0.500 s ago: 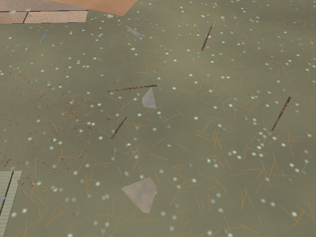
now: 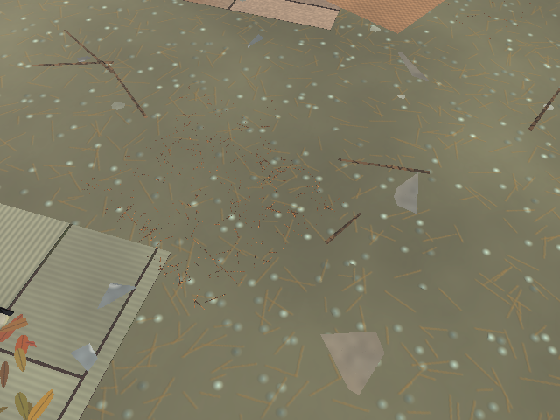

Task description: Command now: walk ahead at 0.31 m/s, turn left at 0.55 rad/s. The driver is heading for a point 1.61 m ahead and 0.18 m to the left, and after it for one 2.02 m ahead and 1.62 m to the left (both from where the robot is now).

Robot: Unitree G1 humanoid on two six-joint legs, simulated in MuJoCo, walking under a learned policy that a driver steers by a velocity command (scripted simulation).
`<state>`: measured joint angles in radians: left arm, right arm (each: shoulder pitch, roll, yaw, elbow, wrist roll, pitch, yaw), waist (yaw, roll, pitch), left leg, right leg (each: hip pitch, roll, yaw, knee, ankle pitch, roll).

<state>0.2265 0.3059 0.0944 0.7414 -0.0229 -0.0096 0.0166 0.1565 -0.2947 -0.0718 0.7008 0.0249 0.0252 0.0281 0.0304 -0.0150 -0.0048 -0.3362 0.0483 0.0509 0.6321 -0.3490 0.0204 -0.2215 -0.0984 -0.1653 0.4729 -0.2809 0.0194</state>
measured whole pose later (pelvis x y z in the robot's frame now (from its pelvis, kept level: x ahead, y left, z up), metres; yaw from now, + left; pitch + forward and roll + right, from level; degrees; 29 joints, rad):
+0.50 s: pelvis +0.23 +0.03 -0.02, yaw +14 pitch +3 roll -2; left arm 0.00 0.27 0.05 0.68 0.00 -0.12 -0.05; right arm 0.45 -0.30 -0.07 0.79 0.02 -0.03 -0.03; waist -0.08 0.02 0.02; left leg -0.02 -0.03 -0.17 0.61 -0.50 0.04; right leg -0.49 0.04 -0.03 0.52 -0.08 -0.05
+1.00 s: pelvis +0.49 +0.15 -0.01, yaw +15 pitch +2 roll -2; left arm 0.36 0.31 0.05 0.88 -0.02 -0.06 -0.01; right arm 0.07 -0.28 -0.04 0.64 0.00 -0.08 0.03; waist 0.07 0.00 0.03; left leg -0.50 0.01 0.02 0.59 -0.13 0.06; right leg -0.12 -0.02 0.02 0.75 -0.46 0.01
